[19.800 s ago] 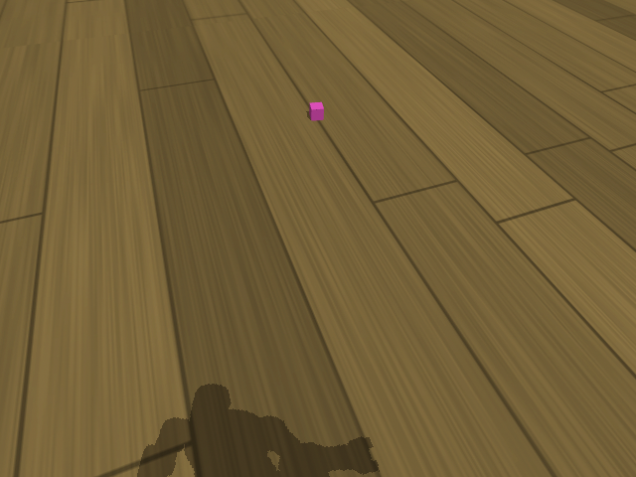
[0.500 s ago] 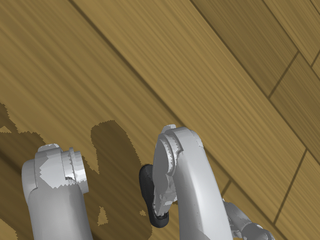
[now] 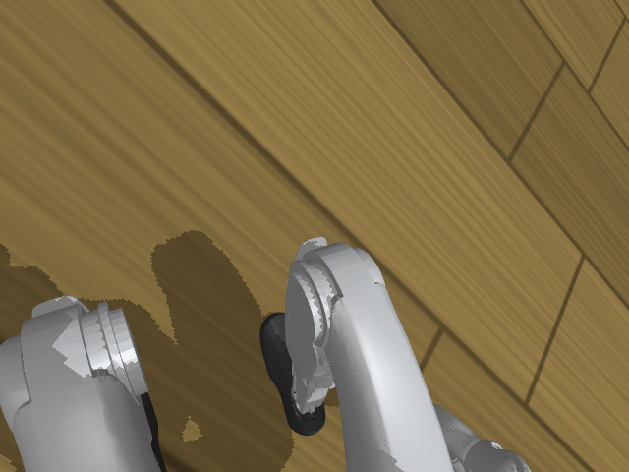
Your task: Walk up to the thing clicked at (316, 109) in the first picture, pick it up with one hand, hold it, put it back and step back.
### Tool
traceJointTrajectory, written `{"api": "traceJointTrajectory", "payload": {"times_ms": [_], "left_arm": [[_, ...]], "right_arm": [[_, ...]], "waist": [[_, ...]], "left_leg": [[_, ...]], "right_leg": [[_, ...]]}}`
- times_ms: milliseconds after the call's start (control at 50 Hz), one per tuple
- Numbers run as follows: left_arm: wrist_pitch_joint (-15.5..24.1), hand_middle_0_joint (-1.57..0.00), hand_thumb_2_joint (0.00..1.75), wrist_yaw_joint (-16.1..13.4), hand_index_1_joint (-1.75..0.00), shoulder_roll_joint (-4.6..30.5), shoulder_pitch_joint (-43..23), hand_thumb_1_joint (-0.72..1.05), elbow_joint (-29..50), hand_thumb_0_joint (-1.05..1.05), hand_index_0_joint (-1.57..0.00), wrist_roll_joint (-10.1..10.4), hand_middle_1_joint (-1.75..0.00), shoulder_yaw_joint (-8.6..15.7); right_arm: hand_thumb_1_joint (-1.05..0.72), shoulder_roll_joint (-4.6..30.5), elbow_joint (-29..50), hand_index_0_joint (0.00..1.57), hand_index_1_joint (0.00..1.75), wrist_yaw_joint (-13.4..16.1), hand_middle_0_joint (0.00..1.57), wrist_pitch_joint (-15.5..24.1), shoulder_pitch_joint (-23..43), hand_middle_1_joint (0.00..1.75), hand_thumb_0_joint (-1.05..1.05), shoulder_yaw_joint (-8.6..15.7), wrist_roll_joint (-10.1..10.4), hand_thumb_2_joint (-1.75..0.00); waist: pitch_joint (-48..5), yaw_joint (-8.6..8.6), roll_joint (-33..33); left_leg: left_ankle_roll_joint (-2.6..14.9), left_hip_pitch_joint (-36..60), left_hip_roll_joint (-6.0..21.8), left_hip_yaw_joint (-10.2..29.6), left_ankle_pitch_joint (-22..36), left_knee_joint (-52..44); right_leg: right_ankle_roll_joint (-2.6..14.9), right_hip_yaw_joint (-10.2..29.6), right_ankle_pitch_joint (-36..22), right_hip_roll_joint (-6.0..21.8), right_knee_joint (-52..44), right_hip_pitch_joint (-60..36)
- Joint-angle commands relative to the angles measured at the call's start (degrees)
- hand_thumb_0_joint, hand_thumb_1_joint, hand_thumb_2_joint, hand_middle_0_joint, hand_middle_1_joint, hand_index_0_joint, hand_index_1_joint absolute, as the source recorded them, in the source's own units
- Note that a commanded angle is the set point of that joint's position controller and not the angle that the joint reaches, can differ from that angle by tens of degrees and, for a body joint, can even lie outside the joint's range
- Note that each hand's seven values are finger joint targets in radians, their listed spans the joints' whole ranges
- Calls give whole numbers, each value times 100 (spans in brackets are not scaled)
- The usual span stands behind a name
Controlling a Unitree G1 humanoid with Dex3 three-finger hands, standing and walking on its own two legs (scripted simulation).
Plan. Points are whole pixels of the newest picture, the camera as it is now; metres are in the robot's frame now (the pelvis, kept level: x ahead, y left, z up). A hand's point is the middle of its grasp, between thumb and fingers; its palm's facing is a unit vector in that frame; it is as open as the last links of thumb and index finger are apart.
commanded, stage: close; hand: left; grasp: from above
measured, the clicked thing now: out of the picture +0.38 +0.38 -0.26
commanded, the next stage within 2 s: none
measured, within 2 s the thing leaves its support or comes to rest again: neither
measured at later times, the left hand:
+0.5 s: hand out of the picture +0.38 +0.37 -0.24, palm faces -0.34 -0.29 -0.90, open 12.7 cm
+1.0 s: hand out of the picture +0.37 +0.37 -0.24, palm faces -0.34 -0.30 -0.89, open 11.0 cm
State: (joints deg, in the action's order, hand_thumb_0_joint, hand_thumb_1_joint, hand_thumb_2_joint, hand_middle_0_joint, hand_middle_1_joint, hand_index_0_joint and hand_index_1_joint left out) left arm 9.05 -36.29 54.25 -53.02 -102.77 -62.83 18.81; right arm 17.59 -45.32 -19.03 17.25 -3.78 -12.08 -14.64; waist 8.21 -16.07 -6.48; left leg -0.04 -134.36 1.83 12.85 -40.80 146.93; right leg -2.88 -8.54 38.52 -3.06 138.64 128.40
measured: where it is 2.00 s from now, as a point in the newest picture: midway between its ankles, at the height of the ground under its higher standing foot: (225, 426)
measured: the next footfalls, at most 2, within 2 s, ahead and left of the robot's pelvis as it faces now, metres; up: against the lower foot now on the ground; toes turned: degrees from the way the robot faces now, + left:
none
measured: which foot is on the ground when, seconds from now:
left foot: down 0.00-1.00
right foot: down 0.00-1.00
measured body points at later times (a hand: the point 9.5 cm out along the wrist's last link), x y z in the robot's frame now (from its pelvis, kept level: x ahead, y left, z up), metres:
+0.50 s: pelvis -0.01 +0.01 +0.00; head +0.24 +0.14 +0.34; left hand +0.39 +0.38 -0.19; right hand +0.08 -0.25 -0.06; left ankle +0.07 +0.13 -0.26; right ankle +0.11 -0.12 -0.26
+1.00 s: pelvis -0.01 +0.00 +0.00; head +0.24 +0.14 +0.35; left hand +0.39 +0.38 -0.19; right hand +0.06 -0.25 -0.06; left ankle +0.07 +0.13 -0.26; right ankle +0.11 -0.12 -0.26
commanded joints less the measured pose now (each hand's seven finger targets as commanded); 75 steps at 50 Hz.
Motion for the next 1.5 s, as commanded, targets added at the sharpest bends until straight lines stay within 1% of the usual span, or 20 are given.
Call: {"api": "traceJointTrajectory", "payload": {"times_ms": [0, 120, 160, 200, 220, 240, 300, 320, 380, 420, 440, 520, 540, 680, 700, 800, 820, 880, 1180, 1480], "left_arm": [[323, -8, 103, -262, -102, 1611, -1251, -60, 502, 0, -5, -83, -99, -103], [331, -16, 101, -536, -99, 1719, -986, -45, 334, 0, -14, -323, -97, -98], [282, -19, 99, -584, -99, 1512, -1157, -39, 445, 0, -18, -421, -98, -348], [183, -21, 99, -691, -97, 1639, -1080, -36, 365, 0, -20, -435, -96, -179], [156, -22, 97, -718, -96, 1584, -1115, -35, 304, 0, -21, -412, -95, -265], [115, -22, 94, -785, -96, 1702, -1053, -34, 257, 0, -22, -398, -96, -95], [15, -22, 89, -801, -93, 1551, -1236, -32, 249, 0, -23, -376, -95, -279], [-19, -21, 86, -796, -93, 1430, -1181, -30, 277, 0, -23, -314, -95, -340], [-75, -24, 85, -818, -93, 1658, -1169, -28, 203, 0, -26, -204, -95, -172], [-81, -27, 84, -740, -91, 1466, -1498, -25, 347, 0, -29, -222, -94, -451], [-97, -27, 82, -752, -91, 1828, -1323, -23, 179, 0, -30, -172, -94, -162], [-59, -33, 81, -593, -90, 1663, -1315, -16, 195, 0, -36, -128, -92, -333], [-65, -34, 82, -614, -89, 1830, -1179, -17, 91, 0, -36, -129, -91, -141], [60, -37, 79, -479, -88, 1584, -1101, -10, 85, 0, -40, -74, -91, -434], [88, -38, 80, -507, -88, 1729, -1005, -10, 108, 0, -41, -44, -90, -263], [163, -43, 79, -502, -87, 1796, -944, -4, 224, 0, -45, -2, -89, -190], [176, -43, 79, -488, -87, 1744, -1013, -4, 178, 0, -46, -24, -89, -330], [194, -45, 80, -515, -88, 1835, -937, -1, 217, 0, -47, -48, -90, -199], [105, -58, 76, -518, -83, 1557, -1204, 18, 283, 0, -61, -265, -86, -489], [168, -77, 81, -496, -83, 1547, -1109, 38, 136, 0, -79, -136, -84, -481]], "right_arm": [[-90, 1838, -66, 20, 30, 102, 20, 66, -1141, 30, 0, 415, -33, -90], [-89, 1966, -96, 20, 30, 105, 20, 124, -956, 30, 0, 397, -102, -90], [-89, 1975, 24, 20, 30, 65, 20, 169, -780, 30, 0, 372, -106, -90], [-88, 2029, 6, 20, 30, 38, 20, 182, -829, 30, 0, 398, -97, -90], [-89, 2010, 28, 20, 30, 10, 20, 206, -787, 30, 0, 352, -105, -90], [-89, 2073, -27, 20, 30, -3, 20, 212, -857, 30, 0, 379, -126, -90], [-88, 2087, 31, 20, 30, -71, 20, 306, -800, 30, 0, 364, -140, -90], [-89, 2068, 14, 20, 30, -70, 20, 306, -761, 30, 0, 360, -110, -90], [-89, 2109, 36, 20, 30, -79, 20, 366, -755, 30, 0, 370, -89, -90], [-89, 2042, 121, 20, 30, -126, 20, 443, -730, 30, 0, 327, -102, -90], [-89, 2167, -26, 20, 30, -112, 20, 436, -797, 30, 0, 350, -112, -90], [-89, 2124, 73, 20, 30, -121, 20, 494, -737, 30, 0, 340, -65, -90], [-89, 2097, 16, 20, 30, -113, 20, 471, -838, 30, 0, 279, -86, -90], [-89, 2095, 47, 20, 30, -92, 20, 482, -789, 30, 0, 264, -27, -90], [-89, 2068, 44, 20, 30, -83, 20, 462, -841, 30, 0, 198, -31, -90], [-89, 2055, 50, 20, 30, -45, 20, 415, -884, 30, 0, 182, -15, -90], [-89, 2052, 48, 20, 30, -39, 20, 418, -837, 30, 0, 175, -41, -90], [-89, 2018, 69, 20, 30, -6, 20, 369, -863, 30, 0, 184, -20, -90], [-89, 2134, 78, 20, 30, -18, 20, 330, -856, 30, 0, 339, -52, -90], [-90, 2065, 111, 20, 30, 31, 20, 319, -937, 30, 0, 232, -47, -90]], "waist": [[-3752, -248, 2426], [-3581, -106, 2801], [-3491, -122, 2833], [-3481, -125, 2752], [-3391, -171, 2786], [-3417, -154, 2694], [-3281, -269, 2727], [-3342, -182, 2751], [-3335, -199, 2690], [-3207, -329, 2714], [-3218, -298, 2622], [-3108, -329, 2478], [-3198, -330, 2376], [-3283, -351, 2334], [-3338, -295, 2357], [-3405, -213, 2392], [-3304, -287, 2424], [-3313, -194, 2429], [-3067, -319, 2614], [-3189, -329, 2244]], "left_leg": [[105, 2626, 35, -589, 1140, -1374], [-23, 2916, 90, -450, 993, -1620], [-31, 2888, 96, -447, 990, -1582], [-34, 2872, 111, -419, 1145, -1570], [-20, 2797, 106, -441, 1125, -1562], [-12, 2802, 114, -434, 1147, -1569], [-16, 2813, 133, -388, 1102, -1556], [-16, 2817, 131, -385, 1108, -1584], [-7, 2796, 139, -358, 986, -1593], [10, 2788, 140, -360, 898, -1509], [11, 2732, 149, -333, 857, -1528], [50, 2603, 127, -365, 849, -1467], [65, 2553, 118, -359, 882, -1484], [56, 2646, 126, -358, 1116, -1389], [55, 2629, 128, -328, 1148, -1462], [51, 2630, 122, -361, 1092, -1481], [59, 2596, 124, -386, 1003, -1429], [53, 2517, 120, -369, 939, -1518], [0, 2646, 129, -300, 808, -1672], [60, 2479, 113, -377, 799, -1562]], "right_leg": [[371, -577, -1272, -182, -1256, -2142], [411, -762, -1076, -205, -1098, -1740], [415, -765, -1110, -225, -1051, -1634], [389, -762, -1267, -217, -1040, -1686], [389, -755, -1251, -226, -1050, -1686], [370, -770, -1281, -230, -1085, -1718], [361, -774, -1264, -220, -1081, -1636], [375, -754, -1260, -244, -1101, -1617], [362, -758, -1160, -219, -1125, -1694], [350, -753, -1108, -191, -1104, -1609], [344, -768, -1064, -182, -1102, -1679], [332, -714, -1055, -184, -1171, -1735], [321, -729, -1090, -191, -1240, -1884], [325, -720, -1324, -214, -1170, -1999], [328, -750, -1310, -231, -1227, -2068], [335, -745, -1235, -238, -1274, -2126], [333, -734, -1193, -234, -1253, -2082], [356, -732, -1116, -243, -1276, -2088], [374, -766, -1038, -198, -1203, -1607], [338, -698, -1039, -208, -1387, -1981]]}}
